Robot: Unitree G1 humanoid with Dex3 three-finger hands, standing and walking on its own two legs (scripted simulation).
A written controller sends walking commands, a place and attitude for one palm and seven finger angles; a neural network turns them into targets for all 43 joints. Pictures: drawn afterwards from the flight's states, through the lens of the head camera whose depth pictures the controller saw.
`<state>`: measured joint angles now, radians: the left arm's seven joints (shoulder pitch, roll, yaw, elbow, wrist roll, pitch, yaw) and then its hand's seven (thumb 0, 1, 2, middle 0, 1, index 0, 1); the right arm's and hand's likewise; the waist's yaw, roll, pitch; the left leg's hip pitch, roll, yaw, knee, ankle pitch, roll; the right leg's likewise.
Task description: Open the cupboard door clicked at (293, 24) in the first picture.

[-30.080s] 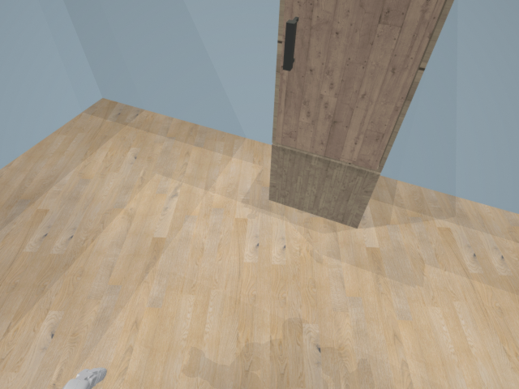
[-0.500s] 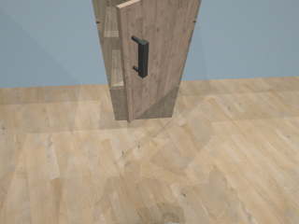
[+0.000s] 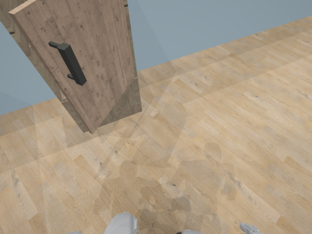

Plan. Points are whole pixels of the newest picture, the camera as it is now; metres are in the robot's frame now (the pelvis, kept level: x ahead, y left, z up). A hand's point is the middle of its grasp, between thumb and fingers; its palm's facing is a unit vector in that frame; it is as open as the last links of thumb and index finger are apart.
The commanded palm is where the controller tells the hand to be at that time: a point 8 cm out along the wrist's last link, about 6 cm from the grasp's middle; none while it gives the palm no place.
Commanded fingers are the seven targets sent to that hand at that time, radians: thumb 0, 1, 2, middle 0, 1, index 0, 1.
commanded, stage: walk to a spot facing it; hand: left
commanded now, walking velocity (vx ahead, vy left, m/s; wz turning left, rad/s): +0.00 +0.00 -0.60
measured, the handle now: (67, 64) +0.55 +0.31 +0.06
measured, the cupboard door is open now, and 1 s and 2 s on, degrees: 40 40 40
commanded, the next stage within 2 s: none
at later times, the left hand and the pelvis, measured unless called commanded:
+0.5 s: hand (102, 202) +0.20 +0.19 -0.16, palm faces -0.29 -0.93 -0.23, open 7.4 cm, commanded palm none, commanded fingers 0.00 0.90 0.90 -0.20 -0.30 -0.20 -0.30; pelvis +0.04 +0.01 +0.00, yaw -18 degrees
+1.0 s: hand (122, 185) +0.26 +0.14 -0.18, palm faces -0.51 -0.84 -0.17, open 7.4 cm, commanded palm none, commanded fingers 0.00 0.90 0.90 -0.20 -0.30 -0.20 -0.30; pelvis +0.11 +0.00 -0.01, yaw -35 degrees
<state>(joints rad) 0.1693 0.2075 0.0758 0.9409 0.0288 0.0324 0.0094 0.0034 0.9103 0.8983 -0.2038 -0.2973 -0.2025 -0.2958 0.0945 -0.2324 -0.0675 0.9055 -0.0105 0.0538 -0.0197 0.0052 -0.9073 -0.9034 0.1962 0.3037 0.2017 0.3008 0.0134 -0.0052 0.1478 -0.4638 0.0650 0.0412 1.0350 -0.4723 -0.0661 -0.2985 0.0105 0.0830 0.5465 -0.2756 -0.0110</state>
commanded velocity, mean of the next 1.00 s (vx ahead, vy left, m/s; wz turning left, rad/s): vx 0.09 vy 0.00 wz -0.60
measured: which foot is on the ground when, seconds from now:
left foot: up 0.00-0.14, down 0.16-0.54, up 0.56-0.92, down 0.94-1.00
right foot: down 0.00-0.16, up 0.18-0.52, down 0.54-0.94, up 0.96-1.00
